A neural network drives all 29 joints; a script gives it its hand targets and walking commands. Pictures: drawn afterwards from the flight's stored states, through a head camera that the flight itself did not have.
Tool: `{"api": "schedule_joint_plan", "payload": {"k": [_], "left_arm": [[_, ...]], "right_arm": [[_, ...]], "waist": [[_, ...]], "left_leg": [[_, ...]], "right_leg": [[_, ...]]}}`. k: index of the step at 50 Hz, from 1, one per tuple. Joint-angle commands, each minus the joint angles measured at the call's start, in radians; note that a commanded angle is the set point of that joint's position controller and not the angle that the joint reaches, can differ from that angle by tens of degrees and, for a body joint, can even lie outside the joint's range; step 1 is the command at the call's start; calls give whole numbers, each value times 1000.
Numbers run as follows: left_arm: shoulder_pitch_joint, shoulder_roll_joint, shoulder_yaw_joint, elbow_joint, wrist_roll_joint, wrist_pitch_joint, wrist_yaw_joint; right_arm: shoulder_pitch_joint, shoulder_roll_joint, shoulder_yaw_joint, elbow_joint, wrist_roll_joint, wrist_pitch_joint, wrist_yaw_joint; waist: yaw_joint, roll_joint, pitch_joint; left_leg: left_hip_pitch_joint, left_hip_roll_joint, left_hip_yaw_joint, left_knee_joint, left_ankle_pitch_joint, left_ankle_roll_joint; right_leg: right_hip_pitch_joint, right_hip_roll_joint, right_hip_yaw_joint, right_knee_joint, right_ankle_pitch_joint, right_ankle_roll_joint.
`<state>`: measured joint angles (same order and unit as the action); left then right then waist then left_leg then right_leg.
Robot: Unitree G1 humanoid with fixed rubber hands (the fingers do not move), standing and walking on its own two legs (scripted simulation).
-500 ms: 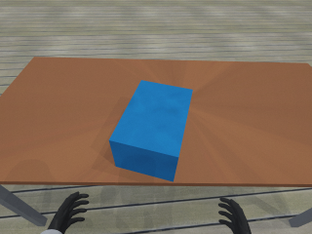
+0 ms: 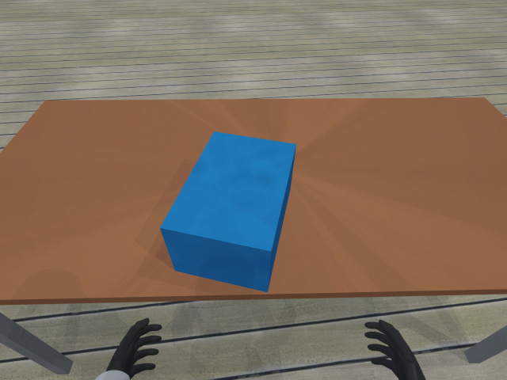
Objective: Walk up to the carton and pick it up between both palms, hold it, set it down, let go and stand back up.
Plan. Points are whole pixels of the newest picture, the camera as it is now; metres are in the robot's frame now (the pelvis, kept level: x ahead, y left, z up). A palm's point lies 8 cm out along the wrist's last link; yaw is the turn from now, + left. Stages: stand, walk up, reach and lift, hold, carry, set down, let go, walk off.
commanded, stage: let go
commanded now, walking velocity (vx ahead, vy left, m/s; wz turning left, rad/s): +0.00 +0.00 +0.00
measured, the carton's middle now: (238, 204) +0.47 +0.05 -0.03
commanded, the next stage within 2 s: stand in 0.18 s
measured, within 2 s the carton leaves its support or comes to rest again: neither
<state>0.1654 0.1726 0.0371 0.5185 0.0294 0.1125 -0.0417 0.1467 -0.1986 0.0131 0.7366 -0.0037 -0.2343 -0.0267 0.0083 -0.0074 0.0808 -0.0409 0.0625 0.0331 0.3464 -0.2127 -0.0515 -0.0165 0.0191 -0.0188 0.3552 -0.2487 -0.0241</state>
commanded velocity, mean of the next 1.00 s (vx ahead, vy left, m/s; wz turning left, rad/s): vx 0.00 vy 0.00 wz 0.00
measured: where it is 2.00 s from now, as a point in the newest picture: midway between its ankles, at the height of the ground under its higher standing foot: outside the picture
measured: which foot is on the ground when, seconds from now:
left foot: down 0.00-1.00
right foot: down 0.00-1.00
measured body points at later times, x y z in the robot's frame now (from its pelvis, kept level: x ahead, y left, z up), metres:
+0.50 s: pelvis -0.02 +0.02 -0.01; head -0.03 +0.01 +0.44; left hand +0.09 +0.28 -0.10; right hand +0.08 -0.25 -0.12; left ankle -0.01 +0.15 -0.75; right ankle -0.03 -0.10 -0.75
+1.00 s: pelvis -0.05 +0.03 -0.01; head -0.06 +0.03 +0.44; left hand +0.01 +0.30 -0.12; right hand +0.04 -0.23 -0.13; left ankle -0.01 +0.15 -0.75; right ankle -0.03 -0.10 -0.75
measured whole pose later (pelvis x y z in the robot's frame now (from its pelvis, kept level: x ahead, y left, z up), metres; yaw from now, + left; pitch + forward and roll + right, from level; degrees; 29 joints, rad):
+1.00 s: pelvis -0.05 +0.03 -0.01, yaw +2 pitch -3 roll +0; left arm 0.39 0.27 0.00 0.66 0.02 -0.03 0.01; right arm 0.32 -0.27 0.00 0.76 -0.02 -0.02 0.02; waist 0.00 0.01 0.02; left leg -0.27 0.00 0.01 0.53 -0.21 0.00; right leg -0.23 -0.04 -0.03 0.53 -0.26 0.02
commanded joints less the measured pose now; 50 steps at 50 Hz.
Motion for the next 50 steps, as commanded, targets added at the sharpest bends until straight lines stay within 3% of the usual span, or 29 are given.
{"api": "schedule_joint_plan", "payload": {"k": [1,9,10,11,13,21,34,42,50], "left_arm": [[-65,108,28,-93,4,-12,7],[-91,104,8,-100,-7,-1,24],[75,172,45,-14,-3,-88,40],[111,193,44,4,-10,-112,39],[76,206,44,1,-9,-143,37],[93,187,28,6,-11,-172,39],[192,231,9,44,-16,-160,51],[224,227,-2,64,-14,-157,52],[250,229,-13,81,-16,-156,53]], "right_arm": [[-61,-85,-20,-69,5,-23,3],[-79,-96,-48,-90,-9,3,18],[53,-172,-79,-30,-21,94,-9],[70,-167,-77,-40,-15,132,-10],[79,-157,-74,-53,-18,156,-6],[96,-172,-73,-54,-20,172,19],[167,-194,-59,-35,-15,192,37],[168,-201,-55,-38,-14,200,40],[177,-199,-51,-42,-17,202,40]], "waist": [[4,-13,-81],[-2,-14,-63],[37,82,-91],[21,59,-66],[3,9,-97],[-6,-2,-89],[-5,21,-8],[-5,35,4],[-4,33,-14]], "left_leg": [[124,-85,37,13,241,20],[108,-76,42,9,182,22],[-99,15,-18,81,293,64],[-128,24,-27,65,188,66],[-96,41,-47,68,200,71],[-134,42,-77,70,140,76],[-243,29,-113,33,-61,78],[-292,29,-141,8,-179,83],[-293,26,-139,11,-208,79]], "right_leg": [[-137,-17,-1,-71,357,63],[-183,-10,-7,-81,198,44],[-143,-73,42,-12,247,25],[-127,-97,64,-18,216,21],[-137,-107,75,-7,262,17],[-183,-111,70,11,172,4],[-228,-108,70,31,-28,11],[-240,-100,63,53,-84,15],[-251,-96,57,60,-102,16]]}}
